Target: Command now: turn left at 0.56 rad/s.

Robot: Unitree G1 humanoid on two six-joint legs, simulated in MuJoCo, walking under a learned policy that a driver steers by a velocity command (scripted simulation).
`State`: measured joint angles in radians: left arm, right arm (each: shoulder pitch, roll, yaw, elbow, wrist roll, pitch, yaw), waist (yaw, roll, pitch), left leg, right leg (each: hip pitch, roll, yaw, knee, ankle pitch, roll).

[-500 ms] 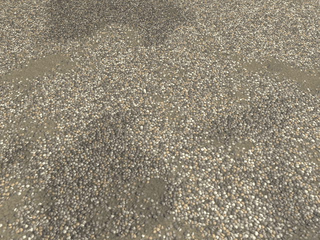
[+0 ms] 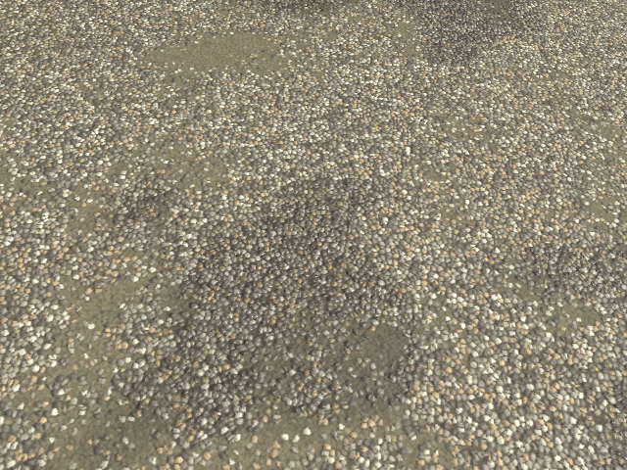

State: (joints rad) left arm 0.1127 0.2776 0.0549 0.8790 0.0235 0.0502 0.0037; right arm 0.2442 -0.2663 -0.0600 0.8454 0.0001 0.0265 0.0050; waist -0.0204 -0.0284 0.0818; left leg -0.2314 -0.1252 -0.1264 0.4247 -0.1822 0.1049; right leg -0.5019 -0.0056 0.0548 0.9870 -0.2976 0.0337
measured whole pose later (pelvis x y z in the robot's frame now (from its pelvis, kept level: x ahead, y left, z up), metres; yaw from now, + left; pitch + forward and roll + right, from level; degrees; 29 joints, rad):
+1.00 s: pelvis +0.31 +0.05 +0.00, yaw +7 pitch +0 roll +0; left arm 0.33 0.24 0.06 0.97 0.03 -0.02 -0.03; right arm 0.23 -0.22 -0.03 0.92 -0.02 -0.09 0.00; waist 0.03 -0.04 0.05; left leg -0.13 -0.04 0.13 0.35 -0.22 0.08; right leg -0.51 -0.05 0.02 1.11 -0.27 -0.07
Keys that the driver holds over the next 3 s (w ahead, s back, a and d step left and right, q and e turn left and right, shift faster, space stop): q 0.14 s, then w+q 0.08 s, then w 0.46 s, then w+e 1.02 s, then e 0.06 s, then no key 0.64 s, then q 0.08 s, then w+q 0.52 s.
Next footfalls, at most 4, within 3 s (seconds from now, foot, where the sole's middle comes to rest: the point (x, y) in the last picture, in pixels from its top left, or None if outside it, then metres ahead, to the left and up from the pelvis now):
0.32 right None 0.10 -0.13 -0.78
0.78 left None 0.32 0.12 -0.78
1.32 right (308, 386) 0.62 -0.02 -0.78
1.84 left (279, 257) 0.97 0.05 -0.78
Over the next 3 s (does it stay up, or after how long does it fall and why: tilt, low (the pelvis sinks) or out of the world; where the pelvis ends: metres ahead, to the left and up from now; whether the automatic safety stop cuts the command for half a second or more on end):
stays up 1.00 0.01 0.00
